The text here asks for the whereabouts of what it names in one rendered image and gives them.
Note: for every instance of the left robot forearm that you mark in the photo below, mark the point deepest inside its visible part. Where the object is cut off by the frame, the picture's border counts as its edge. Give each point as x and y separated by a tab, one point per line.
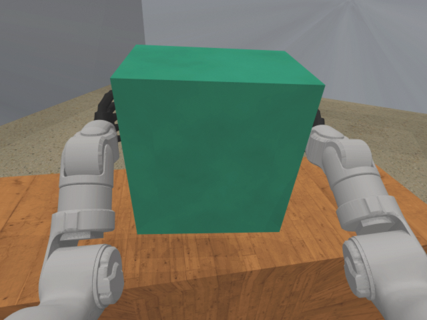
85	188

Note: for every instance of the robot right hand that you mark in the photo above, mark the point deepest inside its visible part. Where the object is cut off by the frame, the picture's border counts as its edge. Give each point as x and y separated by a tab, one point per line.
318	120

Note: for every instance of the robot left upper arm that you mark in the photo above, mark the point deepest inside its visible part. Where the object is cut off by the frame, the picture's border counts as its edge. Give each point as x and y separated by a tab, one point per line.
77	283

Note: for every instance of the right robot forearm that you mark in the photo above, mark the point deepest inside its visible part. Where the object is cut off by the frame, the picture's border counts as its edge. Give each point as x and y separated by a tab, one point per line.
364	205

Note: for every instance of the robot left hand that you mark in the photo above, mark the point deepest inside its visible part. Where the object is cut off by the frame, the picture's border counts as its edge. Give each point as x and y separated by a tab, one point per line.
105	111

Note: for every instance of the robot right upper arm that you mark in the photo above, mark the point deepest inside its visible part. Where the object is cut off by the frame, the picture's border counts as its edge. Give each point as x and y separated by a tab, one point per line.
389	269

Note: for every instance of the pedestal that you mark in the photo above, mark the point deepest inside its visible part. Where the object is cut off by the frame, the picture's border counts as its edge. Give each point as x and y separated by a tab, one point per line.
295	274

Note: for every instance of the carton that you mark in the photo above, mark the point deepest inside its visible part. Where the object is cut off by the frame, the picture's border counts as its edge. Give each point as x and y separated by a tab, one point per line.
212	138

